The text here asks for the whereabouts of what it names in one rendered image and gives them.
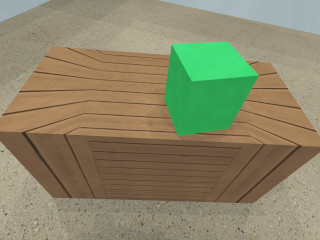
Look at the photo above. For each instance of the pedestal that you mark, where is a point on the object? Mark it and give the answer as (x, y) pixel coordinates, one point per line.
(94, 124)

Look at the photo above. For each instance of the carton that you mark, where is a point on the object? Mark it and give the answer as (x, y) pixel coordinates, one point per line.
(207, 84)

